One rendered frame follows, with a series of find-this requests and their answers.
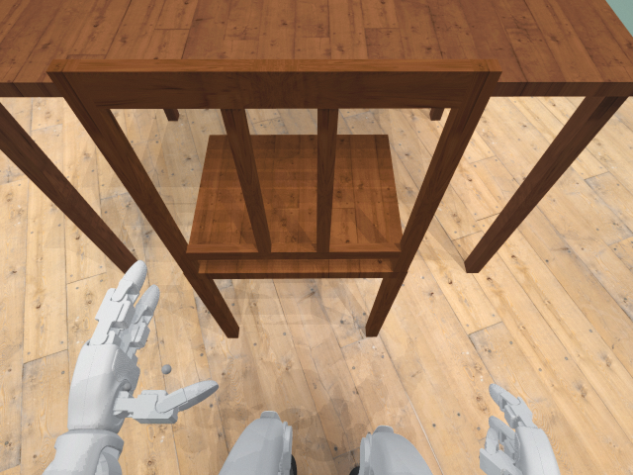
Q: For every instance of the robot thigh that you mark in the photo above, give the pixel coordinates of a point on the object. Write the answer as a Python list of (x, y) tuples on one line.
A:
[(387, 453), (263, 448)]

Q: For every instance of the robot left hand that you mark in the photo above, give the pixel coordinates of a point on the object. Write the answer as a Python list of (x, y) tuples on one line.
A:
[(108, 360)]

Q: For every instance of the left robot thigh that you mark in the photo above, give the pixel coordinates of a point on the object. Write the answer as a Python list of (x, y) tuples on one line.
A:
[(263, 448)]

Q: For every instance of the robot right hand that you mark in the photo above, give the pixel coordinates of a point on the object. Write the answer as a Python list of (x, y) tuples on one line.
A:
[(527, 450)]

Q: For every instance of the chair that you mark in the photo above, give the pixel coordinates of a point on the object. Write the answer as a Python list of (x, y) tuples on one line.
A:
[(286, 206)]

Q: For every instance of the table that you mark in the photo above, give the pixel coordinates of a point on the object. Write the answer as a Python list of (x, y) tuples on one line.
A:
[(545, 48)]

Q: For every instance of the robot left forearm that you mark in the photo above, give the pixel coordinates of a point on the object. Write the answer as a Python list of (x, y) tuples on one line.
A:
[(87, 452)]

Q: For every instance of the right robot thigh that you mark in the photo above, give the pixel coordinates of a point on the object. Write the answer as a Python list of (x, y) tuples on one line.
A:
[(387, 453)]

